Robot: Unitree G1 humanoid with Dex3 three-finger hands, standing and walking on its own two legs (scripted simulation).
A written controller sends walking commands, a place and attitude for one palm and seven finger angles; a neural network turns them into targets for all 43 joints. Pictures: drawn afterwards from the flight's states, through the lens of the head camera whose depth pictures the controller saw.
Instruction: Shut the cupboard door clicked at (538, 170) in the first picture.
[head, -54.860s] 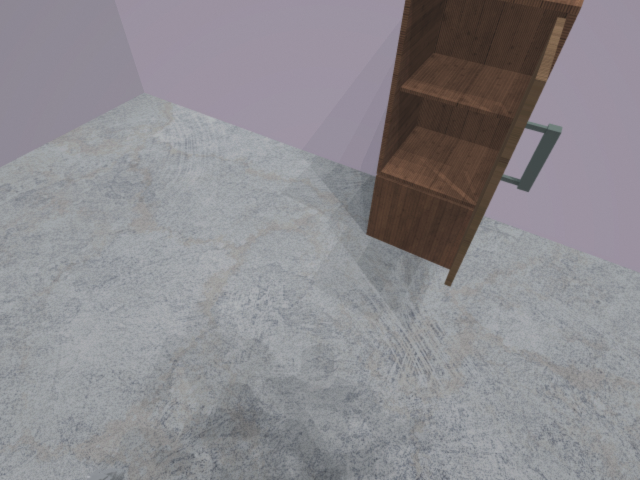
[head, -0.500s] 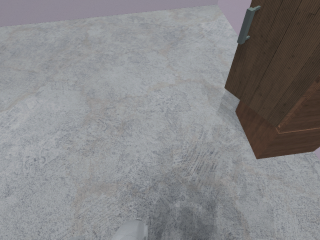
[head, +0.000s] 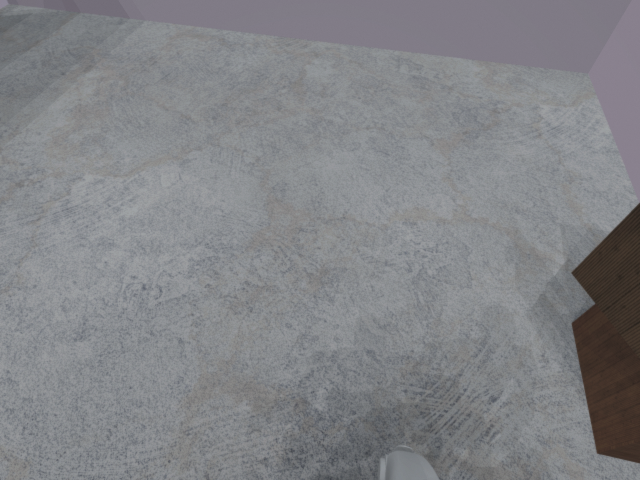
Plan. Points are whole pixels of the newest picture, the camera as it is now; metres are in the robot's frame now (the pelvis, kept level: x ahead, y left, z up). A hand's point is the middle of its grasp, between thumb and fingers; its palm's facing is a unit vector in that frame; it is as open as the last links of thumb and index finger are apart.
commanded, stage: walk to a spot facing it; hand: left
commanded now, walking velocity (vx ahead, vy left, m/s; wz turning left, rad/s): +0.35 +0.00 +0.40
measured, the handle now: out of the picture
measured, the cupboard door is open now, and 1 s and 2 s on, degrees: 28 28 28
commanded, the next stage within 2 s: turn to face it in 0.36 s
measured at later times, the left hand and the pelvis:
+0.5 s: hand (214, 466) +0.16 +0.17 -0.17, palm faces +0.33 -0.91 -0.23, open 7.2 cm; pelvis +0.19 -0.02 +0.00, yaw +18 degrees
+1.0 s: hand (219, 371) +0.29 +0.19 -0.17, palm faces +0.17 -0.96 -0.23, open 7.3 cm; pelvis +0.28 +0.00 -0.01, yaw +4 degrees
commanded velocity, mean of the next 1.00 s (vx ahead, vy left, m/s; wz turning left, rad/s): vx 0.06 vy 0.00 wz -0.09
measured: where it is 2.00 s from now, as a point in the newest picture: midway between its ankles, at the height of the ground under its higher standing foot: (316, 437)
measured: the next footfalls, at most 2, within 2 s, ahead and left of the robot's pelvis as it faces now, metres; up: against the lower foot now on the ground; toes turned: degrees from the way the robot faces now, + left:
right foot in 0.12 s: +0.20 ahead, -0.14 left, +0.00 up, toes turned -3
left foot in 0.56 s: +0.30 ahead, +0.12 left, +0.00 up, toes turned +24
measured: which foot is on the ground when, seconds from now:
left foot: down 0.00-0.12, up 0.14-0.54, down 0.56-0.90, up 0.92-1.00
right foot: up 0.00-0.10, down 0.12-0.56, up 0.58-0.86, down 0.88-1.00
